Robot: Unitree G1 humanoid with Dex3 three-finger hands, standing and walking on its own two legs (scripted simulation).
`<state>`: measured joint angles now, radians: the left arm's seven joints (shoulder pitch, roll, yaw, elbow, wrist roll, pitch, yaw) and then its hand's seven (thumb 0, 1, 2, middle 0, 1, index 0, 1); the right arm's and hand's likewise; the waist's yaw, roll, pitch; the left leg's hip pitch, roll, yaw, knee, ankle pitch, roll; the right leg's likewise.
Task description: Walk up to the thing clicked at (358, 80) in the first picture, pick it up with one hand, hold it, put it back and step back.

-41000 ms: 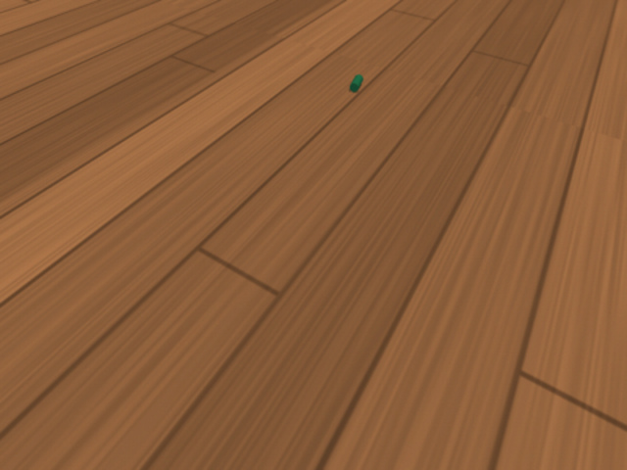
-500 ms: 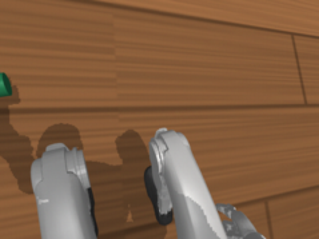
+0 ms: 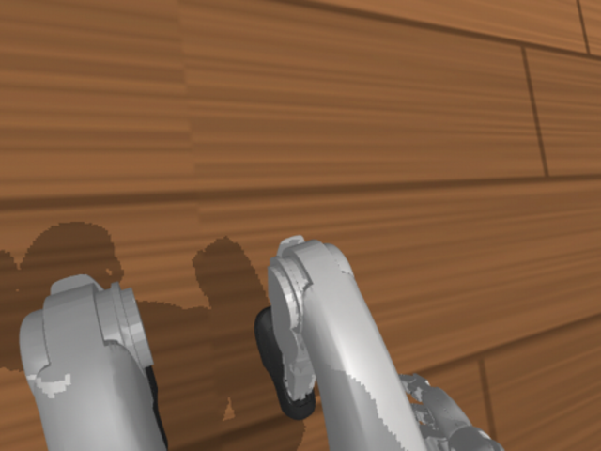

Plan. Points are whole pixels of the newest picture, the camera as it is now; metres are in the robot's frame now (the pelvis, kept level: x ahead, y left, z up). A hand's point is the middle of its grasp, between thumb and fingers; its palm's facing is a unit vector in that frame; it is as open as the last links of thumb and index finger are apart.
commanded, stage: rest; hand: left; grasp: from above
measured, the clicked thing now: out of the picture +0.45 +0.38 -0.23
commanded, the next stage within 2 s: open in 1.24 s
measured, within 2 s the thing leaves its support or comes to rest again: rests again in 1.34 s
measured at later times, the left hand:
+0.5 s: hand out of the picture +0.44 +0.36 -0.23, palm faces -0.44 -0.16 -0.88, open 8.4 cm
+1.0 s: hand out of the picture +0.44 +0.36 -0.25, palm faces -0.44 -0.16 -0.88, open 8.3 cm
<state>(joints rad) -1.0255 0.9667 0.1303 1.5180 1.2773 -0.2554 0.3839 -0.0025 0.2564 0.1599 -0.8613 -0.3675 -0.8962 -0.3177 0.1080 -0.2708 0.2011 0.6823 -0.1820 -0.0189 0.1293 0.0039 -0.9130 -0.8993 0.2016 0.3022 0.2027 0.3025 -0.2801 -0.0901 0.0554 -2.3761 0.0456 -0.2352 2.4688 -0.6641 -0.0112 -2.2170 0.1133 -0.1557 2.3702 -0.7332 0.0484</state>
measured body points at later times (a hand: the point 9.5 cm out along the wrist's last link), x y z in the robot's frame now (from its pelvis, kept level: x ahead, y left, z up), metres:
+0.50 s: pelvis +0.00 +0.00 -0.01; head +0.26 +0.13 +0.33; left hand +0.46 +0.36 -0.18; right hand +0.07 -0.26 -0.08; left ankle +0.07 +0.14 -0.28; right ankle +0.09 -0.12 -0.28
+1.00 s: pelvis +0.00 +0.01 -0.01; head +0.27 +0.15 +0.32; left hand +0.46 +0.36 -0.20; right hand +0.08 -0.25 -0.07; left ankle +0.07 +0.14 -0.28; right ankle +0.09 -0.12 -0.28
